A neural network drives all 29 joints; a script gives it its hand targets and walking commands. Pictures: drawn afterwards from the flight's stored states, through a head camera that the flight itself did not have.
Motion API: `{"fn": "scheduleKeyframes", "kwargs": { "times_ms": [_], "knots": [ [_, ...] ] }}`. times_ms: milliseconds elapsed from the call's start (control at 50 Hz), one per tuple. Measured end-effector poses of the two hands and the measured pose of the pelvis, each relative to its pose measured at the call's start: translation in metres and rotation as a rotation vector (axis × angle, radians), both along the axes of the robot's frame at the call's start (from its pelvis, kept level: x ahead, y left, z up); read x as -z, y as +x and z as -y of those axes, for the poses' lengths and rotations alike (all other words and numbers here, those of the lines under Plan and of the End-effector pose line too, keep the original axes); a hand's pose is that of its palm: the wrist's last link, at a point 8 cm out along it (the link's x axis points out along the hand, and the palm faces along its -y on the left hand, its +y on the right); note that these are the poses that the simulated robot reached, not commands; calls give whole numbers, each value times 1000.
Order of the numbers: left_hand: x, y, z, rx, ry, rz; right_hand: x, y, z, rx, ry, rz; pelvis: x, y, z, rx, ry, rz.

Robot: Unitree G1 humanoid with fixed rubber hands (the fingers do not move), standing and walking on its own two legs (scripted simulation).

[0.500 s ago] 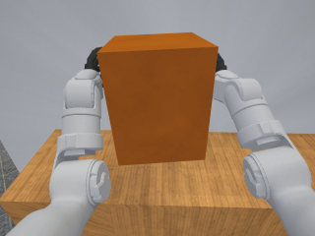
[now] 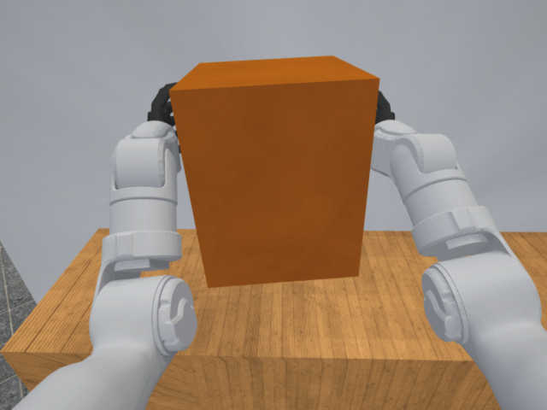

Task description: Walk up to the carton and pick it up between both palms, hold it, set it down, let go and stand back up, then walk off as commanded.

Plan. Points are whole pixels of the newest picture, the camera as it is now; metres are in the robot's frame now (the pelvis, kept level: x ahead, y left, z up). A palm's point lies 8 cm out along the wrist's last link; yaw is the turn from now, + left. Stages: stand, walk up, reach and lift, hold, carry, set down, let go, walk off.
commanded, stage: hold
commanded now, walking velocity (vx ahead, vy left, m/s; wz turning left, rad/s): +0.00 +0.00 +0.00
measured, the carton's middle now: (274, 163) +0.36 +0.00 +0.28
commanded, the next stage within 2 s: none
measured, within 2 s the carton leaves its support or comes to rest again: neither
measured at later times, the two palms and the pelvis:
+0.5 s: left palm (160, 133) +0.37 +0.15 +0.32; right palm (376, 135) +0.37 -0.14 +0.31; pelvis +0.00 +0.00 +0.00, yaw +0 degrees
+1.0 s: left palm (163, 137) +0.37 +0.15 +0.32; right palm (377, 138) +0.37 -0.15 +0.30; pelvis +0.00 +0.00 +0.00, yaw +0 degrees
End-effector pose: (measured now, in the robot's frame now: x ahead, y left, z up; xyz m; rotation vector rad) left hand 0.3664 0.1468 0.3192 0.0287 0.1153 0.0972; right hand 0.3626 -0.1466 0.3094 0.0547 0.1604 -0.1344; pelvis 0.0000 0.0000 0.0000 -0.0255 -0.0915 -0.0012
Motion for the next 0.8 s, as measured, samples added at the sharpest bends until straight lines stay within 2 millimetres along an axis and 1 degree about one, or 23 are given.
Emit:
{"fn": "scheduleKeyframes", "kwargs": {
  "times_ms": [280, 800],
  "knots": [
    [-5, 0, -2, 1, 3, -4, -3, 0, -2, -3, -13, -5, 0, -3, 2, -8, -1, -8],
    [3, 7, -2, 5, 18, -6, 4, 6, -2, 0, -14, -9, 0, 4, -1, -7, -2, -8]
  ]
}}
